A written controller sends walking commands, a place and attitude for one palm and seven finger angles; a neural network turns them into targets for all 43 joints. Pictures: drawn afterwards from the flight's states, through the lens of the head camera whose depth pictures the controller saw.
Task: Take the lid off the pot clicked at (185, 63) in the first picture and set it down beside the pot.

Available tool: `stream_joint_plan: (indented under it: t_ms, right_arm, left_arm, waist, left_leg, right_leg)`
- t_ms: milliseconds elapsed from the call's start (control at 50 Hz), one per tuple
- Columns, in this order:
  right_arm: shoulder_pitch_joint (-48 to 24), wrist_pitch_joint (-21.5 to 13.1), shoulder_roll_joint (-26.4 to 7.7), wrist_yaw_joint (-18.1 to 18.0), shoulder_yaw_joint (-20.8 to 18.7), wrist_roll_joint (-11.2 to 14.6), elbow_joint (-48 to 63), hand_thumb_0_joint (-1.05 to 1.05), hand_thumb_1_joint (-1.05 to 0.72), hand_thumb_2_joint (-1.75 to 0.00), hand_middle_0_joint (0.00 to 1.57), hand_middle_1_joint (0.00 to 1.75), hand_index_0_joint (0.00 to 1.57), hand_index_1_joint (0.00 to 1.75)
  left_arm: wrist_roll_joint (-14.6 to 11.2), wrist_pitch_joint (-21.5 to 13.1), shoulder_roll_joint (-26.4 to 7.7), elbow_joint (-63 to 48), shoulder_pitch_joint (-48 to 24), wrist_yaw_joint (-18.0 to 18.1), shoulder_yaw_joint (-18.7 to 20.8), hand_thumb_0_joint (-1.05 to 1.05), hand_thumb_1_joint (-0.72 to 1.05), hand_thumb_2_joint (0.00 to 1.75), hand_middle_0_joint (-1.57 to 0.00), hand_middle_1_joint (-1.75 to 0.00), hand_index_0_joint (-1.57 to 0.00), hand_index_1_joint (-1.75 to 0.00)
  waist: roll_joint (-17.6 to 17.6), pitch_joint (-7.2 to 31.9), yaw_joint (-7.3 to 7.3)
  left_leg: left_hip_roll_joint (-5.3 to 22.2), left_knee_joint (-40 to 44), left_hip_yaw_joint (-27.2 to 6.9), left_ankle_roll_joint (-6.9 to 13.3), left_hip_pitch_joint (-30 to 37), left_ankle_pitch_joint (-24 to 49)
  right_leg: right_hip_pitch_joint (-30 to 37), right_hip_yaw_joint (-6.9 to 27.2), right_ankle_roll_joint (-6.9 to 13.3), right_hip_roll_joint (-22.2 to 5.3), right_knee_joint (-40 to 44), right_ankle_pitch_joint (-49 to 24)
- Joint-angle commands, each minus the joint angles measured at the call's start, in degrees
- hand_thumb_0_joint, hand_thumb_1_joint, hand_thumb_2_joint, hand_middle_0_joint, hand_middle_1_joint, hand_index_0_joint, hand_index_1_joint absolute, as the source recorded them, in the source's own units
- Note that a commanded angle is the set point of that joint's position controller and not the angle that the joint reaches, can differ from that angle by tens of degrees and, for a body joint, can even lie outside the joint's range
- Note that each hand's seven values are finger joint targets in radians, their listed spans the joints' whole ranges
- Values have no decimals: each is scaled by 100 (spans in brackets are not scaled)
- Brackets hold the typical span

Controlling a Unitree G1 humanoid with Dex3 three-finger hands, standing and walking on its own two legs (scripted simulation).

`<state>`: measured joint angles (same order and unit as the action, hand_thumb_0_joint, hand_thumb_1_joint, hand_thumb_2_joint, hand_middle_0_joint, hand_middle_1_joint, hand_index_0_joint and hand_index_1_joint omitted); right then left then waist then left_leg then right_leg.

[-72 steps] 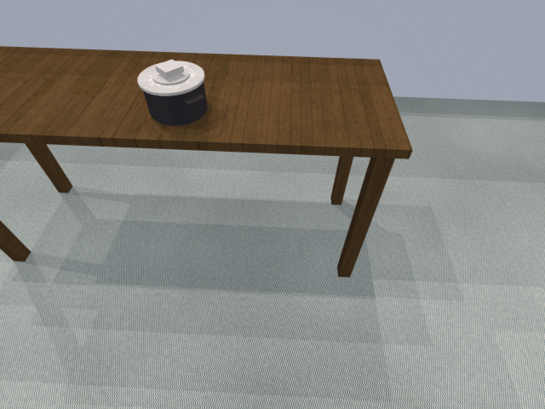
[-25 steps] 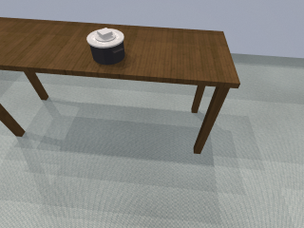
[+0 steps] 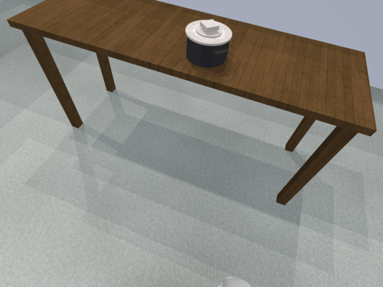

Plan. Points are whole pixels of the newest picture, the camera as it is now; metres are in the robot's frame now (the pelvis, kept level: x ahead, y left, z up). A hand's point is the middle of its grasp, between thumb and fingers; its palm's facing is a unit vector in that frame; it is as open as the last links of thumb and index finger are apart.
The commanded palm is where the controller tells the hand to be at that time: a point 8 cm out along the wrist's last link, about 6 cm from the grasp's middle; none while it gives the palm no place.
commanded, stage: walk to a spot facing it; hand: left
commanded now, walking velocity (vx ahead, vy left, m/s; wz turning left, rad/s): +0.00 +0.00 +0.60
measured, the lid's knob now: (209, 25) +0.94 -0.03 +0.06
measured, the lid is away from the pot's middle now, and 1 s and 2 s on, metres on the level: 0.00 0.00 0.00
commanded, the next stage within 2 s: turn to face it in 1.34 s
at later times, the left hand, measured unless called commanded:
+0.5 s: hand out of the picture +0.00 +0.14 -0.14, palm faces +0.33 -0.89 -0.31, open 7.4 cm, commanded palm none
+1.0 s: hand out of the picture -0.03 +0.21 -0.17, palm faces +0.59 -0.78 -0.22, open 7.4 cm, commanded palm none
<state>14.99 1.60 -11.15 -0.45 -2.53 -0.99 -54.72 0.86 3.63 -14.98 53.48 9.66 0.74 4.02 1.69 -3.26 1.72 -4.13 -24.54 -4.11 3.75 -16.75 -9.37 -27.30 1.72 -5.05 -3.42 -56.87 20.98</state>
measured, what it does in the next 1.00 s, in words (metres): steps on the spot, turning left: right foot, then left foot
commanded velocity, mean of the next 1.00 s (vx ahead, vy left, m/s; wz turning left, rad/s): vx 0.11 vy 0.00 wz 0.56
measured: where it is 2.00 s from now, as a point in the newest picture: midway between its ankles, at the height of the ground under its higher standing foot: (161, 280)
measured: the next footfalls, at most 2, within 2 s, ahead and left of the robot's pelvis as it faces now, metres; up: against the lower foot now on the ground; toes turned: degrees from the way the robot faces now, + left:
right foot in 0.22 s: +0.04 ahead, -0.15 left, +0.00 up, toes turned +10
left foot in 0.74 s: -0.02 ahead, +0.07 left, +0.00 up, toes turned +33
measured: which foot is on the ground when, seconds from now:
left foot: down 0.00-0.22, up 0.24-0.72, down 0.74-1.00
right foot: up 0.00-0.20, down 0.22-0.74, up 0.76-1.00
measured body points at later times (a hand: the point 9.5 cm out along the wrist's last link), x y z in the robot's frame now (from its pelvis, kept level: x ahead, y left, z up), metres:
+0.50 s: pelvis +0.01 -0.08 +0.00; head +0.05 -0.10 +0.45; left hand -0.02 +0.18 -0.12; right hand +0.17 -0.31 -0.16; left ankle -0.05 +0.09 -0.65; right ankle +0.00 -0.16 -0.74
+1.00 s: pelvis +0.04 -0.01 +0.00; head +0.04 +0.02 +0.45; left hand -0.06 +0.25 -0.15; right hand +0.24 -0.19 -0.13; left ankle -0.05 +0.05 -0.74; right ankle +0.16 -0.13 -0.67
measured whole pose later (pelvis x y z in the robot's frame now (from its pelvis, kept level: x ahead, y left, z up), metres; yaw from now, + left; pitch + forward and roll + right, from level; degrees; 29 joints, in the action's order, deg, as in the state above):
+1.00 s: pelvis +0.04 -0.01 +0.00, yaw +35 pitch +1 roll +0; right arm 15.1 -0.6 -12.6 0.5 -1.5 -0.9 -53.3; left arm 1.5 1.6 -16.1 51.7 13.7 -2.0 3.9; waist 3.2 -1.7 -0.9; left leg -2.9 -23.4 -1.3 2.8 -7.9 -16.0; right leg -32.3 -0.5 -5.2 -7.7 -59.9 15.9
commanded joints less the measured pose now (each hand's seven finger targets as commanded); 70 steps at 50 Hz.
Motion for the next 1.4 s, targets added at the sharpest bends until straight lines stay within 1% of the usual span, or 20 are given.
stream_joint_plan:
  t_ms: [0, 160, 180, 200, 220, 240, 320, 540, 640, 680, 700, 720, 740, 860, 1080, 1140, 1160, 1180, 1260, 1380]
  right_arm:
    - [252, -74, -1296, -73, -387, -10, 333, 0, -90, -90, 20, 30, 20, 30]
    - [-328, 30, -1351, -13, -450, 14, 621, 0, -90, -90, 20, 30, 20, 30]
    - [-334, 37, -1115, 15, -427, 67, 648, 0, -90, -90, 20, 30, 20, 30]
    - [-172, 25, -712, 15, -378, 101, 745, 0, -90, -90, 20, 30, 20, 30]
    - [-339, 15, -1058, 27, -429, -39, 788, 0, -90, -90, 20, 30, 20, 30]
    - [-196, 48, -1045, 71, -447, -49, 777, 0, -90, -90, 20, 30, 20, 30]
    - [-182, 107, -849, 190, -378, -31, 518, 0, -90, -90, 20, 30, 20, 30]
    - [-1432, 143, -754, 224, -215, 33, 792, 0, -90, -90, 20, 30, 20, 30]
    - [-1309, 29, -717, 213, -152, 47, 849, 0, -90, -90, 20, 30, 20, 30]
    - [-703, -61, -898, 191, -193, -5, 731, 0, -90, -90, 20, 30, 20, 30]
    - [-149, -126, -1331, 161, -301, -39, 603, 0, -90, -90, 20, 30, 20, 30]
    - [288, -158, -2069, 123, -495, -39, 556, 0, -90, -90, 20, 30, 20, 30]
    - [739, -122, -2211, 119, -517, 36, 410, 0, -90, -90, 20, 30, 20, 30]
    - [-425, -339, -1331, 33, -230, 23, 691, 0, -90, -90, 20, 30, 20, 30]
    - [458, -444, -1327, -1, -268, -19, 232, 0, -90, -90, 20, 30, 20, 30]
    - [253, -424, -1269, -23, -254, 11, 213, 0, -90, -90, 20, 30, 20, 30]
    - [256, -463, -1052, 9, -224, 63, 254, 0, -90, -90, 20, 30, 20, 30]
    - [515, -499, -580, 27, -125, 92, 429, 0, -90, -90, 20, 30, 20, 30]
    - [-91, -322, -767, 151, -241, 11, 253, 0, -90, -90, 20, 30, 20, 30]
    - [-112, 9, -387, 278, -182, -3, 186, 0, -90, -90, 20, 30, 20, 30]
  left_arm:
    - [-14, -155, -436, -609, -226, 69, 85, 0, 90, 90, -20, -30, -20, -30]
    - [-75, -241, -575, -605, 611, 132, 111, 0, 90, 90, -20, -30, -20, -30]
    - [-36, -281, -852, -593, 790, 157, 182, 0, 90, 90, -20, -30, -20, -30]
    - [63, -316, -1429, -691, 719, 194, 284, 0, 90, 90, -20, -30, -20, -30]
    - [13, -289, -1361, -810, 511, 200, 206, 0, 90, 90, -20, -30, -20, -30]
    - [15, -310, -1146, -948, 128, 216, 172, 0, 90, 90, -20, -30, -20, -30]
    - [-13, -459, -619, -874, 158, 148, 33, 0, 90, 90, -20, -30, -20, -30]
    - [68, -394, -921, -592, 1179, 148, 116, 0, 90, 90, -20, -30, -20, -30]
    - [81, -335, -1033, -539, 1075, 117, 196, 0, 90, 90, -20, -30, -20, -30]
    - [17, -348, -1061, -499, 1011, 61, 214, 0, 90, 90, -20, -30, -20, -30]
    - [-13, -361, -924, -543, 1013, 2, 197, 0, 90, 90, -20, -30, -20, -30]
    - [-24, -381, -570, -845, 745, -79, 107, 0, 90, 90, -20, -30, -20, -30]
    - [45, -329, -700, -1062, 231, -59, 64, 0, 90, 90, -20, -30, -20, -30]
    - [86, -317, -627, -566, 483, -229, 118, 0, 90, 90, -20, -30, -20, -30]
    - [12, -478, -387, -964, -596, -262, -9, 0, 90, 90, -20, -30, -20, -30]
    - [-2, -590, -519, -667, 343, -236, 67, 0, 90, 90, -20, -30, -20, -30]
    - [27, -686, -937, -435, 1192, -182, 190, 0, 90, 90, -20, -30, -20, -30]
    - [84, -711, -1734, -320, 1851, -94, 386, 0, 90, 90, -20, -30, -20, -30]
    - [-28, -665, -757, -443, 772, 18, 132, 0, 90, 90, -20, -30, -20, -30]
    - [25, -667, -503, -347, 562, 58, -3, 0, 90, 90, -20, -30, -20, -30]
  waist:
    - [-973, 557, 79]
    - [-884, 795, -307]
    - [-235, 830, -396]
    - [1595, 671, -388]
    - [1130, 365, -360]
    - [480, 220, -129]
    - [768, 150, -38]
    - [998, 190, -517]
    - [1090, 472, -472]
    - [739, 874, -133]
    - [-21, 1232, 171]
    - [-1965, 1257, 431]
    - [-1346, 1170, 573]
    - [-947, -84, -199]
    - [-903, 9, 79]
    - [-606, 424, -398]
    - [162, 992, -775]
    - [2062, 1792, -947]
    - [655, 498, -453]
    - [883, 89, -89]
  left_leg:
    - [1454, 737, -2073, 650, 1016, 461]
    - [906, 104, -2197, 244, -215, 347]
    - [533, -472, -1757, -82, -1021, -587]
    - [-246, -2098, -443, -577, -2187, -1921]
    - [-19, -3196, -269, -589, -2039, -2304]
    - [129, -3763, -382, -559, -1849, -1932]
    - [353, -4524, 133, -754, -1858, -1150]
    - [513, -3081, 668, -772, -1464, -1501]
    - [396, -1474, 1014, -537, -403, -1440]
    - [301, -197, 1077, -364, 710, -651]
    - [855, 310, 262, -45, 2025, -285]
    - [2501, 487, -2188, 731, 2932, 814]
    - [2896, 513, -2465, 1147, 2981, 762]
    - [1437, 1290, -1062, 514, 532, -1060]
    - [1483, 908, -1174, 715, 1113, 444]
    - [1165, -256, -975, 377, 317, 750]
    - [811, -1531, -601, 69, -687, 70]
    - [-12, -3510, 265, -359, -2068, -2479]
    - [951, -4896, 237, -456, -2001, -1460]
    - [890, -3959, 713, -702, -1582, -733]
  right_leg:
    - [-369, 29, 33, 118, 551, 266]
    - [1892, -70, 214, 428, 3064, -488]
    - [2708, 461, 382, -193, 3857, -465]
    - [3060, 2417, 1005, -1923, 4585, 285]
    - [2042, 2430, 1355, -2384, 4521, -183]
    - [1569, 1919, 1472, -2209, 4476, -267]
    - [2019, 290, 1250, -1270, 3710, -3031]
    - [2667, -240, 1380, -1620, 3343, -4210]
    - [2520, -576, 1187, -1709, 2930, -4136]
    - [2216, -1005, 840, -1529, 2059, -3403]
    - [1149, -1218, 538, -1282, 788, -2234]
    - [-947, -1267, 86, -317, -635, 1582]
    - [-1573, -605, 121, -353, -1107, 1807]
    - [-847, -263, 50, -425, -910, -435]
    - [-350, -577, -26, -117, 1798, -556]
    - [1743, -650, 99, 148, 2961, -1059]
    - [3443, 198, 338, -670, 3389, -831]
    - [4719, 2512, 1006, -2707, 3944, -647]
    - [2532, 773, 1068, -2168, 4161, -1447]
    - [1801, -1141, 905, -1659, 4087, -3379]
